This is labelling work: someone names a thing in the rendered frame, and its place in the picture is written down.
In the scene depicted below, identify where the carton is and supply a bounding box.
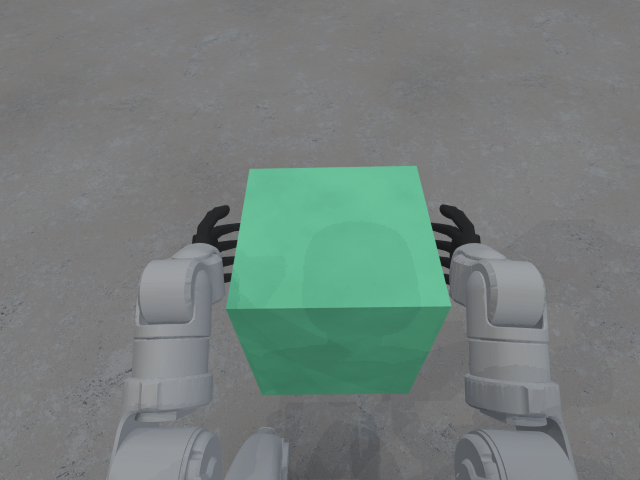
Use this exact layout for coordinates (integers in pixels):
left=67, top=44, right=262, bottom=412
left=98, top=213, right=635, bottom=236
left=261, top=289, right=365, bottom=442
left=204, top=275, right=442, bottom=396
left=226, top=166, right=452, bottom=395

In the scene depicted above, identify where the robot right hand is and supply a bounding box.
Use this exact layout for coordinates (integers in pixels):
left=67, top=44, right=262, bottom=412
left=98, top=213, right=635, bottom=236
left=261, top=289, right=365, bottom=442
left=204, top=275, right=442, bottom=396
left=431, top=204, right=481, bottom=285

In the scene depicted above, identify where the right robot forearm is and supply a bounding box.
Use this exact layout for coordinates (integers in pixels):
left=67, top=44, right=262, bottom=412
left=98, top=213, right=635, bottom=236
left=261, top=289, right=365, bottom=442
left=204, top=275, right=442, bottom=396
left=449, top=243, right=578, bottom=480

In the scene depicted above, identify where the robot left thigh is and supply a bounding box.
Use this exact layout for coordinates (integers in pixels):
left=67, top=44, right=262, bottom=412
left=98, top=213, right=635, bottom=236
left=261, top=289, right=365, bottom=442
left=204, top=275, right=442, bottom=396
left=224, top=434, right=289, bottom=480

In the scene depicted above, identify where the robot left hand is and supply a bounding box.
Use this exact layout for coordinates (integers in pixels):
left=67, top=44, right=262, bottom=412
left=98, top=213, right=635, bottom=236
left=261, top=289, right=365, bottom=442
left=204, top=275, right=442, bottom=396
left=192, top=205, right=240, bottom=283

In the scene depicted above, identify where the left robot forearm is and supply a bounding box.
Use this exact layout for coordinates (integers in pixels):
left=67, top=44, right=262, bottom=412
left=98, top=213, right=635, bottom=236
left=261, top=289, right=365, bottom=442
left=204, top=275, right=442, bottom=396
left=106, top=243, right=225, bottom=480

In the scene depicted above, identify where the left robot upper arm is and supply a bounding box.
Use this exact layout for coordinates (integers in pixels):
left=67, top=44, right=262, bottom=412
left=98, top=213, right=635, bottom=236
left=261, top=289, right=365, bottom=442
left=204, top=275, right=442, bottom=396
left=108, top=427, right=223, bottom=480

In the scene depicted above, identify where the right robot upper arm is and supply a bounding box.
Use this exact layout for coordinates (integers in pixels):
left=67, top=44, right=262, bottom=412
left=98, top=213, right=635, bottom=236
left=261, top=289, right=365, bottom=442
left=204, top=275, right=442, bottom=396
left=454, top=429, right=577, bottom=480

